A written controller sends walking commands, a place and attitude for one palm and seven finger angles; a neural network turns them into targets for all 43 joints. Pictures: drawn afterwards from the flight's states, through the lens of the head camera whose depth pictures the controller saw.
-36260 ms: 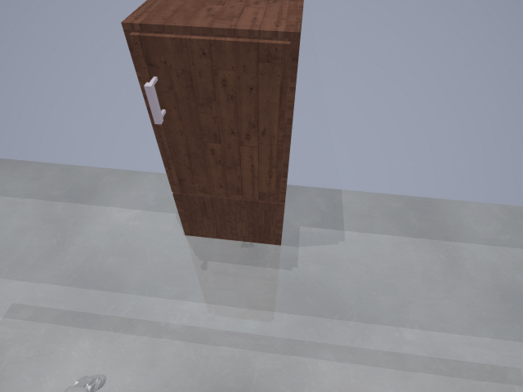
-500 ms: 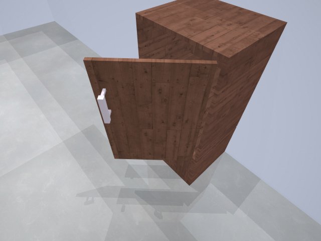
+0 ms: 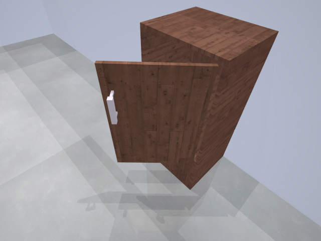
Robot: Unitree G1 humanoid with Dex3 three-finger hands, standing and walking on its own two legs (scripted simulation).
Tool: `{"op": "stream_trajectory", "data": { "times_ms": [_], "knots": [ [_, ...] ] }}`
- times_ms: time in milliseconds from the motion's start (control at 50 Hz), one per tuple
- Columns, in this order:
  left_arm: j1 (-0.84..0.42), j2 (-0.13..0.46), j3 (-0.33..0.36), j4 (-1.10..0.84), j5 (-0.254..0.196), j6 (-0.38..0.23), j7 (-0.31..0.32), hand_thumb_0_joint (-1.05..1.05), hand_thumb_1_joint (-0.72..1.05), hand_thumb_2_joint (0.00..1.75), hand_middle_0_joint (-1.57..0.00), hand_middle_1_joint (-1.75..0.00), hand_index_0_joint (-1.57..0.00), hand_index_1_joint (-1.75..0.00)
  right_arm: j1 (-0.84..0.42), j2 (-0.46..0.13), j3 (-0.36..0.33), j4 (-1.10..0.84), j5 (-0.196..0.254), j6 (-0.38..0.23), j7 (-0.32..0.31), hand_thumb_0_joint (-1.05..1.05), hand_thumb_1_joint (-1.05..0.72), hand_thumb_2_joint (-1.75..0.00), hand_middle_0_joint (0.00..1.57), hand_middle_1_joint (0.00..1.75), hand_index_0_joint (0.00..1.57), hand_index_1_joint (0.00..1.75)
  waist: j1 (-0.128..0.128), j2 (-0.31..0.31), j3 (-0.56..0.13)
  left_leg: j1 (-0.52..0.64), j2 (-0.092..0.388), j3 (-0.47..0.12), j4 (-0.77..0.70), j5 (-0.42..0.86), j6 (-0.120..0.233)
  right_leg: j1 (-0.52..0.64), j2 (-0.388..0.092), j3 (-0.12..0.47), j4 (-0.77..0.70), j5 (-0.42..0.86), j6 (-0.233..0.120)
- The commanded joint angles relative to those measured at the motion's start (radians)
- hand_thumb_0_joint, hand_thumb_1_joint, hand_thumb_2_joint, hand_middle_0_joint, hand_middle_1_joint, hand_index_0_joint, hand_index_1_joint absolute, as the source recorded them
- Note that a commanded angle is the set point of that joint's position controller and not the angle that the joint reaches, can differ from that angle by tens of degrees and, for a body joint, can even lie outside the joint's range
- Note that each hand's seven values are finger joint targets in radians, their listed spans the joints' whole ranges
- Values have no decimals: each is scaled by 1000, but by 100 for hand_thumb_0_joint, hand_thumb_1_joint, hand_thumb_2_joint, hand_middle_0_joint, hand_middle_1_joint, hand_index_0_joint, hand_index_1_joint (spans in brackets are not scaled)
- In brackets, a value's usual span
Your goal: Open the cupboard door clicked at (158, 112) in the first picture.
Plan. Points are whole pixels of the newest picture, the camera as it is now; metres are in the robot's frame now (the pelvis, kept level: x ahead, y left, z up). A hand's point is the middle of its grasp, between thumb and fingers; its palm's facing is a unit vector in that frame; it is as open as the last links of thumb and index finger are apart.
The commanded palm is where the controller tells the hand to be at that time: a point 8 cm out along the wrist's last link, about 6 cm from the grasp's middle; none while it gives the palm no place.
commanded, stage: look again from close up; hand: left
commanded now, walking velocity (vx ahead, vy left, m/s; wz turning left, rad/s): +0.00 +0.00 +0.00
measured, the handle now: (113, 107) +0.58 +0.21 -0.02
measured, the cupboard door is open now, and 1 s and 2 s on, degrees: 46 46 46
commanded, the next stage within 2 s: shuffle to correct the standing spot in 0.08 s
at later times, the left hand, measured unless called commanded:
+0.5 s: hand out of the picture -0.03 +0.16 -0.18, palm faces +0.07 -0.99 -0.13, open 7.4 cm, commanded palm none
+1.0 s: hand out of the picture +0.03 +0.20 -0.18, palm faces +0.01 -0.97 -0.24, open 7.3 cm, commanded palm none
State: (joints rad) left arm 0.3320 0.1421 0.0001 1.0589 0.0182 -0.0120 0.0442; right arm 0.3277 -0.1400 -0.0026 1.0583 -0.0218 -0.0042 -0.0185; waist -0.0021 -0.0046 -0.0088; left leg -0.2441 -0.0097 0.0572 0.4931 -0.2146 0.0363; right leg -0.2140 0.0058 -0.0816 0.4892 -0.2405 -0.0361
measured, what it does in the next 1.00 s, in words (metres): stands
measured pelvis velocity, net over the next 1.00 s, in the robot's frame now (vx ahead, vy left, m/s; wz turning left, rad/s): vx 0.00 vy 0.01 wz -0.01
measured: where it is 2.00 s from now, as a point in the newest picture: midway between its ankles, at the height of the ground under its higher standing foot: outside the picture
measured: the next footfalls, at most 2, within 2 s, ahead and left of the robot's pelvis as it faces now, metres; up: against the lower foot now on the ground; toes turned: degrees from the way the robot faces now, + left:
none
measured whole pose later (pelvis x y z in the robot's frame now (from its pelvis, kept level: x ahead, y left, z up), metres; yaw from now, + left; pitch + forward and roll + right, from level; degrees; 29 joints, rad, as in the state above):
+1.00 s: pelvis +0.00 +0.01 -0.01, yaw +0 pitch -3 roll -1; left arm 0.30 0.18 0.00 1.01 0.02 0.01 0.05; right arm 0.25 -0.17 -0.02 0.99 -0.01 0.01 -0.01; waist -0.01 0.02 0.02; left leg -0.28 -0.01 0.07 0.59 -0.26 0.05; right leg -0.25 0.01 -0.06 0.58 -0.28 -0.03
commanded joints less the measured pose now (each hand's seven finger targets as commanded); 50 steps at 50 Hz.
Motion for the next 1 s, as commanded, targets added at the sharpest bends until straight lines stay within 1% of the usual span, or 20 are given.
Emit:
{"op": "stream_trajectory", "data": {
  "times_ms": [0,160,200,220,260,400,480,520,560,640,740,780,820,840,860,880,900,920,940,980],
  "knots": [
    [74,76,16,-38,2,-6,-5,0,90,90,-20,-30,-20,-30,34,-107,-16,-53,-2,-19,-9,0,-90,-90,20,30,20,30,12,10,122,-152,111,-194,-211,-253,16,-26,-84,129,-107,-144,-16],
    [78,68,13,-38,2,-6,-8,0,90,90,-20,-30,-20,-30,40,-103,-15,-38,3,-27,-9,0,-90,-90,20,30,20,30,17,20,101,-155,118,-206,-232,-232,20,12,-93,107,-91,-58,-12],
    [89,58,12,-29,5,-3,-10,0,90,90,-20,-30,-20,-30,57,-104,-16,-24,-1,-20,-9,0,-90,-90,20,30,20,30,9,6,103,-146,121,-211,-239,-340,24,-8,-77,97,-83,-176,-11],
    [95,60,16,-28,9,-1,-12,0,90,90,-20,-30,-20,-30,64,-107,-20,-20,-2,-17,-9,0,-90,-90,20,30,20,30,9,11,81,-132,133,-225,-249,-375,33,-7,-67,78,-65,-197,-11],
    [101,52,16,-27,14,3,-15,0,90,90,-20,-30,-20,-30,53,-123,-27,-21,-4,-11,-10,0,-90,-90,20,30,20,30,9,37,111,-161,152,-256,-273,-462,48,-25,-46,62,-31,-223,-9],
    [141,27,19,-11,14,-5,-25,0,90,90,-20,-30,-20,-30,42,-112,-35,-19,-1,-18,-14,0,-90,-90,20,30,20,30,13,40,141,-150,157,-237,-227,-402,65,-42,-48,85,-42,-164,-22],
    [161,40,11,11,2,-25,-11,0,90,90,-20,-30,-20,-30,37,-46,-8,-12,10,-34,-14,0,-90,-90,20,30,20,30,10,-36,124,-99,69,-104,-85,-66,18,-19,-128,191,-127,-11,-39],
    [151,39,4,22,-3,-33,-6,0,90,90,-20,-30,-20,-30,49,-31,0,6,14,-37,-18,0,-90,-90,20,30,20,30,-3,-75,95,-20,75,-87,-69,106,8,-21,-135,174,-124,201,-27],
    [147,53,2,20,-6,-38,0,0,90,90,-20,-30,-20,-30,49,-53,-3,13,18,-45,-23,0,-90,-90,20,30,20,30,0,-18,32,32,92,-98,-67,254,6,35,-136,156,-77,425,-13],
    [136,78,14,0,-4,-23,12,0,90,90,-20,-30,-20,-30,28,-65,-12,5,23,-31,-30,0,-90,-90,20,30,20,30,6,-4,-1,51,106,-92,-35,358,1,64,-156,154,-22,528,-12],
    [100,90,26,-37,-1,-5,12,0,90,90,-20,-30,-20,-30,-6,-77,-25,-21,17,-11,-27,0,-90,-90,20,30,20,30,12,-31,6,21,100,-82,-4,274,-3,38,-168,169,-8,454,-25],
    [74,93,27,-50,-1,-1,10,0,90,90,-20,-30,-20,-30,-19,-72,-27,-29,15,-3,-22,0,-90,-90,20,30,20,30,9,-53,15,3,86,-78,-4,169,-9,17,-176,191,-36,352,-35],
    [47,95,25,-60,0,3,8,0,90,90,-20,-30,-20,-30,-28,-68,-24,-32,13,1,-19,0,-90,-90,20,30,20,30,3,-39,31,1,83,-84,-26,97,-8,-15,-168,195,-68,206,-38],
    [113,126,25,-32,7,-12,36,0,90,90,-20,-30,-20,-30,-126,-122,-31,-98,20,-9,-11,0,-90,-90,20,30,20,30,34,45,51,11,94,-52,116,60,-35,-42,-201,265,-73,510,-17],
    [33,186,25,-91,2,-19,26,0,90,90,-20,-30,-20,-30,-61,-64,-27,-120,19,6,-2,0,-90,-90,20,30,20,30,-23,4,-28,-19,42,-48,121,-133,-36,-30,-248,291,-111,211,-61],
    [-9,181,28,-110,3,-14,19,0,90,90,-20,-30,-20,-30,-59,-69,-28,-113,13,10,0,0,-90,-90,20,30,20,30,-23,42,16,10,40,-44,84,-137,-32,-112,-239,285,-134,-32,-90],
    [-28,177,27,-116,3,-14,16,0,90,90,-20,-30,-20,-30,-35,-76,-26,-110,11,8,5,0,-90,-90,20,30,20,30,-38,38,32,23,51,-56,43,-110,-27,-153,-201,256,-135,-156,-87],
    [-50,165,24,-129,5,-12,12,0,90,90,-20,-30,-20,-30,-15,-80,-24,-112,5,5,10,0,-90,-90,20,30,20,30,-38,59,73,12,64,-74,8,-97,-15,-178,-161,206,-121,-217,-71],
    [-48,152,24,-131,5,-5,9,0,90,90,-20,-30,-20,-30,-12,-98,-25,-120,2,0,11,0,-90,-90,20,30,20,30,-34,90,92,-28,93,-133,-55,-126,4,-179,-115,179,-87,-247,-53],
    [-28,137,20,-128,6,8,2,0,90,90,-20,-30,-20,-30,-47,-136,-27,-141,-1,0,9,0,-90,-90,20,30,20,30,-5,86,156,-163,133,-223,-187,-317,32,-125,-56,120,-36,-235,-21]
  ]
}}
